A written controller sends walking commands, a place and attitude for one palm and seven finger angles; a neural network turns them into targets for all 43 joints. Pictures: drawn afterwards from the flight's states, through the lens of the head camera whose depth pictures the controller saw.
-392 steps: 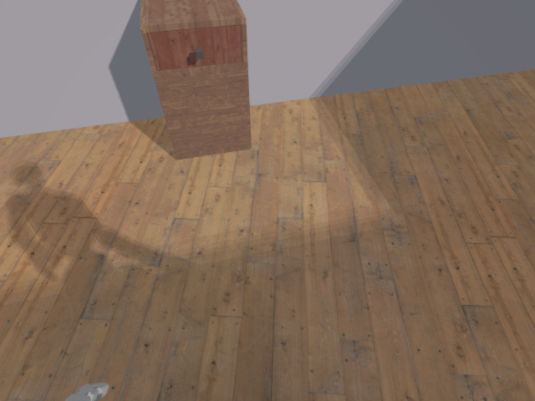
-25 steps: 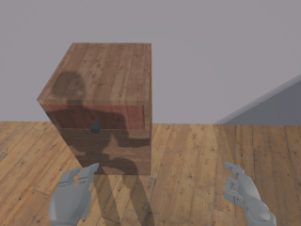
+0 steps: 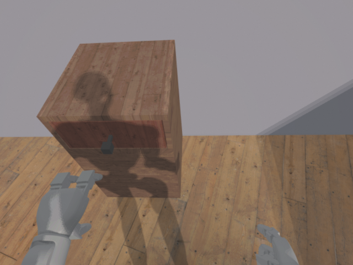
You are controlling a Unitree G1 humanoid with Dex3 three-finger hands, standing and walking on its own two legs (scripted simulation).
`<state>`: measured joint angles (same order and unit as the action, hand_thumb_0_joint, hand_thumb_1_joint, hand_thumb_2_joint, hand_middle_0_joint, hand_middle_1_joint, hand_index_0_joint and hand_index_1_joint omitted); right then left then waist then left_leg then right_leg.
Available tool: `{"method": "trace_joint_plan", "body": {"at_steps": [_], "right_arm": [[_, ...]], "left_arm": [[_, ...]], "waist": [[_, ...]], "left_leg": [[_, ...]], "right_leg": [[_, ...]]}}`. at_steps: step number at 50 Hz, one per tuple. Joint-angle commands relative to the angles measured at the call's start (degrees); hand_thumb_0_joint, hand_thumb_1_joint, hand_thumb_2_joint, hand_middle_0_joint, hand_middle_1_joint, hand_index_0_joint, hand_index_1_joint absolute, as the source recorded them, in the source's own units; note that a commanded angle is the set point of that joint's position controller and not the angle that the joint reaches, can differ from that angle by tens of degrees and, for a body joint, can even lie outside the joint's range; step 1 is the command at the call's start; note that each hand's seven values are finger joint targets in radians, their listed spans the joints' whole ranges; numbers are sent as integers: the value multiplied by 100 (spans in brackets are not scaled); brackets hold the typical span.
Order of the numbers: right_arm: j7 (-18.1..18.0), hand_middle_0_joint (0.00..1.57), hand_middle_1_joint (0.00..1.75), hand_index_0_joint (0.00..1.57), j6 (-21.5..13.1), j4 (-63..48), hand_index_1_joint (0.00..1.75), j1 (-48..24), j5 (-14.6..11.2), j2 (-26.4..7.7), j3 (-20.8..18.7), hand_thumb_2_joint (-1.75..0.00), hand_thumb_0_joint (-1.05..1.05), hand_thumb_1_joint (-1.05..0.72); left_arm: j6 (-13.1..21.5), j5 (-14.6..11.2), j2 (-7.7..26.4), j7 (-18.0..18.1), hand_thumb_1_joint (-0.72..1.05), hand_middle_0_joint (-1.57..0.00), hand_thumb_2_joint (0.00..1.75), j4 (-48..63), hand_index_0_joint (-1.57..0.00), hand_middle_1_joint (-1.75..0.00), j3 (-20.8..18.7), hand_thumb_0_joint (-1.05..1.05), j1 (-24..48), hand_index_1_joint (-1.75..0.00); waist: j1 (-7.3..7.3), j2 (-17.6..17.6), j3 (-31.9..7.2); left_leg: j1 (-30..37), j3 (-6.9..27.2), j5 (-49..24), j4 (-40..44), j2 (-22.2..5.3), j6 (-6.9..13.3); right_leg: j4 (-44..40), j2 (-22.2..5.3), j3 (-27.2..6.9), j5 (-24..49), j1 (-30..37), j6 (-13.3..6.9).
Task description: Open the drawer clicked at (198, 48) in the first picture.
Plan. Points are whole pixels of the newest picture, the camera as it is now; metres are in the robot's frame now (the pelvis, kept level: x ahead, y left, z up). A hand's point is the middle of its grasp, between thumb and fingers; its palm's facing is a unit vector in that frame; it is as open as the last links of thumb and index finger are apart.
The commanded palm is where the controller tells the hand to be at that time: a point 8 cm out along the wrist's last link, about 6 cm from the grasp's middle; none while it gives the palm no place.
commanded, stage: raise the hand with hooked fingers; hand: left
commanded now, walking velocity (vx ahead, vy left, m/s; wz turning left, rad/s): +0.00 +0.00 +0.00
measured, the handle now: (108, 143) +0.49 +0.31 -0.14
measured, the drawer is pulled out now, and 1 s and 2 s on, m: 0.00 0.00 0.00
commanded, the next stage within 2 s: move the hooked fingers above the handle in 1.00 s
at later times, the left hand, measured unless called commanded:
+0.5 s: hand (64, 170) +0.28 +0.27 +0.08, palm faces +0.07 -0.08 -0.99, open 13.7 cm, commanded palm +0.25 +0.28 +0.14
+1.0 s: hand (50, 161) +0.29 +0.30 +0.09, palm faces +0.04 -0.08 -1.00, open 13.8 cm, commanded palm +0.27 +0.31 +0.15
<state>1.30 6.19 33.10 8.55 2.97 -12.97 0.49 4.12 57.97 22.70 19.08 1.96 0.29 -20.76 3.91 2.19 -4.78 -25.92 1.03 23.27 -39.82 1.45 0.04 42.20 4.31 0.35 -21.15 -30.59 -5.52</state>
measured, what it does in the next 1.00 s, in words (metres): shifts its weight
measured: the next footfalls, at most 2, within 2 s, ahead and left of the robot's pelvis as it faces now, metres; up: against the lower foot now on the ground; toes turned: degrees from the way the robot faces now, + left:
none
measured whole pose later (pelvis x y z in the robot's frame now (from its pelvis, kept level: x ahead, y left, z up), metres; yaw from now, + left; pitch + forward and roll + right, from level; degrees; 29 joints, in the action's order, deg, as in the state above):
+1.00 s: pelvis -0.01 +0.06 +0.03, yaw +1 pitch +3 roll +0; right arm 0.5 6.9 34.9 10.9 -1.1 -14.5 -1.4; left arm 1.4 54.7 26.8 6.7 -5.7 3.4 3.9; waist 4.1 3.9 -1.5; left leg -13.4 1.2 15.9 -26.2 4.5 3.8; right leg 26.4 1.0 -0.8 -13.1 -16.6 -0.7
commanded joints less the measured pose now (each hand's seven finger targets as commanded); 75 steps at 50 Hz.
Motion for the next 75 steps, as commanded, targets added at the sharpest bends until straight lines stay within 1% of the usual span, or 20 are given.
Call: {"method": "trace_joint_plan", "body": {"at_steps": [1, 5, 10, 13, 17, 22, 29, 30, 34, 42, 48, 54, 56, 58, 59, 62, 65, 69, 72, 75], "right_arm": [[-88, 20, 30, 20, -443, -938, 30, -779, -49, -523, -388, -90, 0, -90], [-95, 20, 30, 20, -422, -904, 30, -841, -169, -605, -455, -90, 0, -90], [-190, 20, 30, 20, -378, -898, 30, -972, -281, -638, -437, -90, 0, -90], [-250, 20, 30, 20, -350, -906, 30, -997, -322, -629, -368, -90, 0, -90], [-283, 20, 30, 20, -370, -889, 30, -979, -342, -570, -305, -90, 0, -90], [-303, 20, 30, 20, -348, -880, 30, -936, -401, -554, -225, -90, 0, -90], [-286, 20, 30, 20, -334, -837, 30, -789, -414, -584, -176, -90, 0, -90], [-288, 20, 30, 20, -335, -828, 30, -770, -403, -594, -184, -90, 0, -90], [-192, 20, 30, 20, -276, -855, 30, -634, -418, -637, -223, -90, 0, -90], [-113, 20, 30, 20, -263, -835, 30, -512, -387, -690, -344, -90, 0, -90], [-110, 20, 30, 20, -251, -780, 30, -490, -422, -734, -390, -90, 0, -90], [-115, 20, 30, 20, -245, -819, 30, -490, -436, -731, -357, -90, 0, -90], [-133, 20, 30, 20, -219, -766, 30, -477, -431, -746, -356, -90, 0, -90], [-149, 20, 30, 20, -198, -744, 30, -434, -454, -755, -334, -90, 0, -90], [-163, 20, 30, 20, -206, -740, 30, -428, -458, -756, -330, -90, 0, -90], [-218, 20, 30, 20, -214, -743, 30, -384, -420, -740, -355, -90, 0, -90], [-248, 20, 30, 20, -228, -705, 30, -287, -403, -734, -381, -90, 0, -90], [-252, 20, 30, 20, -227, -689, 30, -174, -383, -740, -440, -90, 0, -90], [-255, 20, 30, 20, -200, -637, 30, -89, -390, -776, -468, -90, 0, -90], [-259, 20, 30, 20, -179, -619, 30, 12, -379, -805, -514, -90, 0, -90]], "left_arm": [[65, -115, 944, 550, -17, -28, 44, 1144, -28, -99, -849, 0, 512, -99], [-331, -173, 865, 543, -27, -28, 40, 817, -28, -105, -691, 0, 766, -105], [-780, -163, 935, 154, -38, -29, 35, 891, -29, -112, -336, 0, 1642, -112], [-877, -141, 1057, -101, -45, -30, 32, 780, -30, -117, -283, 0, 2273, -117], [-864, -61, 1113, -322, -50, -30, 30, 582, -30, -120, -225, 0, 2849, -120], [-931, -132, 1137, -667, -50, -30, 30, 183, -30, -120, -114, 0, 3532, -120], [-727, -216, 1365, -1130, -50, -30, 30, 167, -30, -120, -97, 0, 4528, -120], [-666, -226, 1457, -1169, -50, -30, 30, 155, -30, -120, -159, 0, 4592, -120], [-553, -368, 1260, -1373, -50, -30, 30, -90, -30, -120, -133, 0, 3943, -120], [-173, -339, 1554, -1099, -50, -30, 30, 558, -30, -120, -436, 0, 4064, -120], [-289, -355, 1566, -925, -50, -30, 30, 416, -30, -120, -455, 0, 4051, -120], [-386, -387, 1429, -1030, -50, -30, 30, 362, -30, -120, -237, 0, 3952, -120], [-396, -375, 1539, -1064, -50, -30, 30, 88, -30, -120, -366, 0, 3843, -120], [-400, -344, 1406, -1091, -50, -30, 30, -226, -30, -120, -235, 0, 4167, -120], [-361, -325, 1447, -1086, -50, -30, 30, -335, -30, -120, -255, 0, 4250, -120], [-203, -238, 1634, -1005, -50, -30, 30, -445, -30, -120, -422, 0, 4433, -120], [-26, -208, 1749, -904, -50, -30, 30, -641, -30, -120, -548, 0, 4633, -120], [79, -175, 1529, -756, -50, -30, 30, -921, -30, -120, -400, 0, 4749, -120], [77, -109, 1634, -645, -50, -30, 30, -1274, -30, -120, -476, 0, 4828, -120], [97, -57, 1592, -552, -50, -30, 30, -1427, -30, -120, -400, 0, 5086, -120]], "waist": [[38, -405, -1655], [19, -556, -1471], [19, -285, -1294], [4, -337, -971], [40, -23, -862], [0, -172, -636], [-71, 81, -863], [-47, 107, -908], [3, -138, -819], [43, 243, -1156], [21, 201, -1176], [-9, 132, -1144], [-8, -46, -1001], [-101, -283, -790], [-92, -228, -778], [-56, -110, -1168], [-75, -14, -1274], [-158, -79, -1454], [-190, -13, -1402], [-252, -19, -1610]], "left_leg": [[-337, 18, -1582, 202, 262, 245], [-314, -70, -1573, 401, 260, 232], [276, -169, -1724, 765, 216, 277], [523, -161, -1650, 1015, 169, 290], [887, -144, -1703, 1240, 140, 271], [1043, -97, -1740, 1483, 108, 248], [1413, 41, -2143, 1637, 45, 192], [1482, 58, -2295, 1648, 45, 188], [1418, 65, -2603, 1703, -4, 143], [1727, 229, -3357, 1611, -79, 8], [1719, 223, -3237, 1636, -90, -10], [1697, 246, -3094, 1658, -80, 22], [1586, 156, -3033, 1643, -61, 62], [1377, 126, -2708, 1658, -45, 87], [1327, 94, -2580, 1636, -24, 109], [1319, 28, -2611, 1477, 35, 171], [1196, 25, -2649, 1342, 54, 183], [1044, -17, -2724, 1103, 58, 204], [842, -40, -2706, 966, 72, 212], [773, -66, -2659, 830, 71, 240]], "right_leg": [[-603, -609, -1145, 3168, 2092, 412], [-710, -618, -1052, 3181, 2188, 451], [-1030, -513, -819, 2376, 2159, 378], [-1263, -444, -673, 1719, 2015, 336], [-1397, -379, -459, 1482, 1989, 277], [-1566, -332, -288, 1411, 2033, 265], [-1684, -316, -119, 1574, 2183, 207], [-1706, -310, -115, 1688, 2238, 202], [-1746, -296, -37, 1861, 2268, 199], [-1674, -277, -16, 1997, 2122, 173], [-1678, -267, -3, 1879, 2083, 178], [-1698, -287, 15, 1796, 2103, 190], [-1732, -274, -16, 1888, 2102, 193], [-1735, -261, 6, 1757, 1942, 203], [-1723, -262, -11, 1692, 1896, 198], [-1616, -280, -92, 1889, 2005, 199], [-1507, -281, -123, 1981, 1942, 184], [-1318, -283, -147, 2172, 1750, 212], [-1196, -275, -149, 2252, 1578, 197], [-1091, -280, -179, 2286, 1487, 212]]}}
